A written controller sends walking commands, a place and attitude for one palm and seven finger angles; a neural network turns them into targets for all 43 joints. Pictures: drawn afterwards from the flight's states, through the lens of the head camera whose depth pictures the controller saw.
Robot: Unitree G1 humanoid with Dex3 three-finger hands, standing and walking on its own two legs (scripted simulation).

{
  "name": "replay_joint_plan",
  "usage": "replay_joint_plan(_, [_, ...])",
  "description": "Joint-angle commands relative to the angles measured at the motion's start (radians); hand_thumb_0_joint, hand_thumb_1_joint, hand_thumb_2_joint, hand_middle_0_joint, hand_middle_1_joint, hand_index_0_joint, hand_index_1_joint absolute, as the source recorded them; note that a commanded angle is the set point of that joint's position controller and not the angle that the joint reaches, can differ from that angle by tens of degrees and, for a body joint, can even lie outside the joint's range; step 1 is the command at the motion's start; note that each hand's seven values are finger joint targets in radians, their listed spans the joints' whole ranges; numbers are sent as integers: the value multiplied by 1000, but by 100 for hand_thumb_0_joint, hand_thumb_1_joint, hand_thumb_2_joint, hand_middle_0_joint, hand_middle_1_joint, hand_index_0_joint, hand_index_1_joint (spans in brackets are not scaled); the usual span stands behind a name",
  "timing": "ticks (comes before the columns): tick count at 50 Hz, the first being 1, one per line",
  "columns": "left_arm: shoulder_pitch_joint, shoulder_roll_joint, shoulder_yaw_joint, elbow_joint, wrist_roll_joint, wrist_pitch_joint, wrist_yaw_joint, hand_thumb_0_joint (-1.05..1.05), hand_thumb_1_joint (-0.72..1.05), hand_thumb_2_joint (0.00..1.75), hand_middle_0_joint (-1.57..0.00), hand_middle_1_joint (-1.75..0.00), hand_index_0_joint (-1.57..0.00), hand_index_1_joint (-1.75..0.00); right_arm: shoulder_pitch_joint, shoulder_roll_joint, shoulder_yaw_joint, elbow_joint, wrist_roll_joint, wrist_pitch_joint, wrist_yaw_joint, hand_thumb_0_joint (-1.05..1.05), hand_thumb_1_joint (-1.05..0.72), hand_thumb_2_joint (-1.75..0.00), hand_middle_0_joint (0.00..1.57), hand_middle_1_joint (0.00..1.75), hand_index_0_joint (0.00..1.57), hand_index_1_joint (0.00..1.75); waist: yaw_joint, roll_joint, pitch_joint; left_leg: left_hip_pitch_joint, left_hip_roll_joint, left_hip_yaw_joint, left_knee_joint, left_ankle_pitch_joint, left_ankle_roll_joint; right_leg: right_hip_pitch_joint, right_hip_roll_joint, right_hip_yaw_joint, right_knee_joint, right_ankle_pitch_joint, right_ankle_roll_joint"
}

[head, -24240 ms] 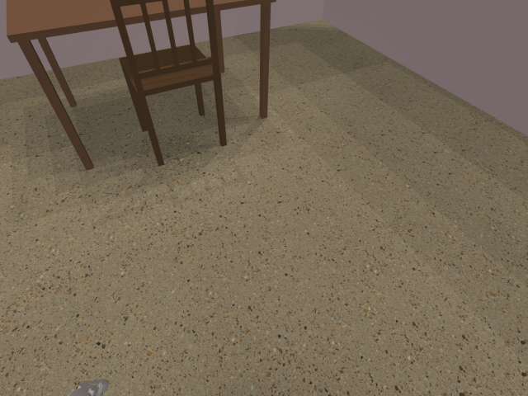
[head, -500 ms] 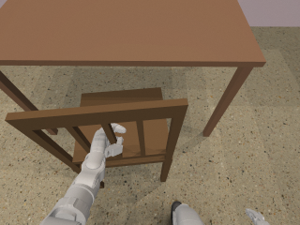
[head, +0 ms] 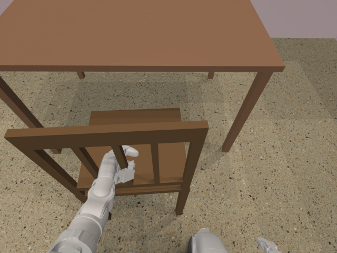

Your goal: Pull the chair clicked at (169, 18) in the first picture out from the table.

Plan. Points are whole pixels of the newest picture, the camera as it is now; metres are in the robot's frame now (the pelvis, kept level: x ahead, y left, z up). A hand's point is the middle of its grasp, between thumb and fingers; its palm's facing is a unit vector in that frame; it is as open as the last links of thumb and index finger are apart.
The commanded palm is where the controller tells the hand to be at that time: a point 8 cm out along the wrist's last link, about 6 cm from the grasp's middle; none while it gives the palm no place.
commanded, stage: step backward, pulling the chair out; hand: left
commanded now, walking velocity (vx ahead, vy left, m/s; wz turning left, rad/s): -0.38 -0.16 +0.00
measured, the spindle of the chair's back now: (124, 166) +0.35 +0.13 -0.07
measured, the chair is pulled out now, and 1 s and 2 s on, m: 0.25 0.45 0.67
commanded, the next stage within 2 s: stop walking, hand still on the chair in 1.18 s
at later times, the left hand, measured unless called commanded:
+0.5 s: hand (131, 191) +0.27 +0.10 -0.06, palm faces -0.07 -0.98 -0.17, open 5.1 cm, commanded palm +0.24 +0.15 -0.06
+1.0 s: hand out of the picture +0.13 +0.09 -0.06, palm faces -0.02 -0.98 -0.19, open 5.1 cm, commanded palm +0.11 +0.15 -0.06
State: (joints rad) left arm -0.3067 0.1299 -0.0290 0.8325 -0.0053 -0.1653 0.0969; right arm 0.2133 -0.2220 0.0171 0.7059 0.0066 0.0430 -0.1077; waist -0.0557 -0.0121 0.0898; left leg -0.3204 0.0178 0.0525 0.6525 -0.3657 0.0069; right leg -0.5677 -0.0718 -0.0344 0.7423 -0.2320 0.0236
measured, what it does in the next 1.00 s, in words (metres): walks backwards: right foot, then right foot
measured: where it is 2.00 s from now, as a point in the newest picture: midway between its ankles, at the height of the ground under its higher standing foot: outside the picture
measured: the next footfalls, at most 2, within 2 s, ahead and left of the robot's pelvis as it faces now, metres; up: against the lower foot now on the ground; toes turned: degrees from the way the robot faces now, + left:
right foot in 0.16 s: -0.01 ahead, -0.16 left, +0.00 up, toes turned -6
right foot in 0.74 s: -0.11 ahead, -0.16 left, +0.00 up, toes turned -8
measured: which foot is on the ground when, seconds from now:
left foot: down 0.00-0.78, up 0.80-1.00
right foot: up 0.00-0.14, down 0.16-0.54, up 0.56-0.72, down 0.74-1.00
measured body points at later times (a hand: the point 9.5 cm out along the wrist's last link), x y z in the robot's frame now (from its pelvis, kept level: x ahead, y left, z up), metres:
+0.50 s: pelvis -0.07 +0.00 +0.01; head +0.03 -0.01 +0.45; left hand +0.27 +0.15 -0.05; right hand +0.05 -0.30 -0.10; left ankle -0.05 +0.14 -0.72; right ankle -0.05 -0.15 -0.72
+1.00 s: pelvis -0.19 -0.02 +0.01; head -0.13 -0.05 +0.46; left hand +0.13 +0.14 -0.04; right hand -0.09 -0.30 -0.12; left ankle -0.23 +0.12 -0.70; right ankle -0.15 -0.15 -0.72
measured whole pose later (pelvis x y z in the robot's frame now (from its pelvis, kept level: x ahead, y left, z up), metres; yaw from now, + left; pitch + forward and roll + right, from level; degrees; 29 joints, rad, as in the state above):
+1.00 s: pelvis -0.19 -0.02 +0.01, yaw -1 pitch +2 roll +0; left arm -0.31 0.12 0.03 0.88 -0.02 -0.17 0.09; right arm 0.16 -0.29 0.00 0.75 0.02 0.01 -0.11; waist -0.05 0.03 0.11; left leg -0.34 0.01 -0.03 0.75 -0.43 -0.05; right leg -0.37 -0.07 -0.10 0.52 -0.19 0.00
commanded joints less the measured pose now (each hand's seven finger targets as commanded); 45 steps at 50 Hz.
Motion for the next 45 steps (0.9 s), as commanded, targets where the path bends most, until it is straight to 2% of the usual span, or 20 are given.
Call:
replay_joint_plan(1, [-251,41,-23,-246,13,-69,9,0,90,90,-50,-145,-50,-145,-37,-117,-71,-106,-16,-34,16,0,-90,-90,20,30,20,30,34,178,-194,88,363,-239,-204,792,157,86,27,48,259,-228,-33])
replay_joint_plan(4, [-272,51,-15,-192,18,-85,18,0,90,90,-50,-145,-50,-145,39,-145,-92,-65,-10,-64,30,0,-90,-90,20,30,20,30,12,179,-263,453,316,-187,-89,1055,81,71,23,3,-143,-108,-37])
replay_joint_plan(6, [-289,86,-3,-173,31,-113,16,0,90,90,-50,-145,-50,-145,57,-140,-85,-42,-16,-69,39,0,-90,-90,20,30,20,30,3,240,-331,518,303,-183,-37,1131,59,146,27,-5,-314,14,-46])
replay_joint_plan(8, [-255,122,21,-144,46,-130,12,0,90,90,-50,-145,-50,-145,55,-143,-78,-42,-12,-59,45,0,-90,-90,20,30,20,30,5,234,-366,411,271,-134,27,1091,30,323,6,-5,-398,309,-59])
replay_joint_plan(9, [-246,149,42,-145,48,-137,12,0,90,90,-50,-145,-50,-145,41,-131,-73,-53,-6,-49,44,0,-90,-90,20,30,20,30,7,173,-396,279,244,-88,63,928,2,468,-58,38,-359,617,-77])
replay_joint_plan(11, [-207,210,98,-118,25,-129,22,0,90,90,-50,-145,-50,-145,19,-123,-79,-83,12,-33,13,0,-90,-90,20,30,20,30,18,-156,-435,-69,72,-18,178,70,-64,745,-239,218,-248,1269,-176])
replay_joint_plan(12, [-162,225,124,-97,19,-108,21,0,90,90,-50,-145,-50,-145,-8,-126,-86,-94,19,-34,6,0,-90,-90,20,30,20,30,41,-255,-437,-147,31,-80,254,-162,-57,764,-294,219,-239,1336,-187])
replay_joint_plan(15, [-93,235,159,-166,17,-87,23,0,90,90,-50,-145,-50,-145,-69,-112,-51,-118,16,-37,10,0,-90,-90,20,30,20,30,55,-88,-407,-173,42,-132,191,-156,-53,720,-313,172,-228,1123,-184])
replay_joint_plan(19, [-8,204,125,-246,-1,-48,27,0,90,90,-50,-145,-50,-145,-93,-121,-37,-139,17,-18,-11,0,-90,-90,20,30,20,30,42,-111,-399,-35,45,-59,-108,135,-54,672,-217,91,-182,1007,-106])
replay_joint_plan(21, [-52,177,76,-335,-12,-35,22,0,90,90,-50,-145,-50,-145,-89,-143,-54,-158,15,-11,-23,0,-90,-90,20,30,20,30,30,-110,-387,72,118,-89,-172,470,-19,569,-156,60,-180,834,-59])
replay_joint_plan(24, [-56,100,6,-358,-11,-31,5,0,90,90,-50,-145,-50,-145,-51,-163,-70,-178,17,5,-7,0,-90,-90,20,30,20,30,17,36,-364,165,240,-154,-229,751,46,432,-18,20,-153,340,-22])
replay_joint_plan(26, [-75,89,-2,-433,3,-33,1,0,90,90,-50,-145,-50,-145,-68,-139,-65,-182,-10,-6,8,0,-90,-90,20,30,20,30,27,304,-374,236,296,-197,-236,959,88,316,20,0,-37,4,-22])
replay_joint_plan(28, [-81,108,13,-437,20,-29,3,0,90,90,-50,-145,-50,-145,-72,-128,-70,-165,-31,-19,29,0,-90,-90,20,30,20,30,35,382,-347,225,341,-215,-256,945,118,237,34,1,73,-263,-31])
replay_joint_plan(32, [-113,99,15,-371,9,-42,9,0,90,90,-50,-145,-50,-145,-24,-141,-81,-136,-13,-50,38,0,-90,-90,20,30,20,30,20,280,-351,342,326,-194,-166,958,116,224,35,10,-92,-155,-30])
replay_joint_plan(36, [-152,139,40,-295,15,-64,2,0,90,90,-50,-145,-50,-145,-36,-135,-73,-105,-10,-62,29,0,-90,-90,20,30,20,30,23,223,-333,264,280,-185,-99,743,72,349,24,9,-360,59,-29])
replay_joint_plan(38, [-145,204,68,-249,26,-79,0,0,90,90,-50,-145,-50,-145,-31,-114,-67,-97,0,-59,17,0,-90,-90,20,30,20,30,9,30,-345,134,164,-67,10,443,-4,456,-98,83,-397,514,-55])
replay_joint_plan(39, [-163,238,90,-211,25,-76,3,0,90,90,-50,-145,-50,-145,-43,-104,-68,-101,10,-54,5,0,-90,-90,20,30,20,30,4,-163,-347,8,62,-18,132,34,-50,462,-216,184,-375,675,-116])
replay_joint_plan(40, [-163,265,125,-170,19,-65,4,0,90,90,-50,-145,-50,-145,-80,-127,-78,-100,18,-60,-3,0,-90,-90,20,30,20,30,32,-279,-342,-47,-2,-84,311,-118,-46,427,-275,204,-370,759,-140])
replay_joint_plan(43, [-173,211,104,-132,19,-55,0,0,90,90,-50,-145,-50,-145,-134,-105,-39,-77,1,-71,-4,0,-90,-90,20,30,20,30,42,-96,-318,-107,15,-163,365,-117,-54,444,-304,149,-314,708,-186])
replay_joint_plan(45, [-158,208,119,-94,20,-54,10,0,90,90,-50,-145,-50,-145,-117,-100,-27,-71,6,-70,-7,0,-90,-90,20,30,20,30,44,-118,-325,-98,14,-134,222,-105,-57,497,-259,95,-278,709,-150])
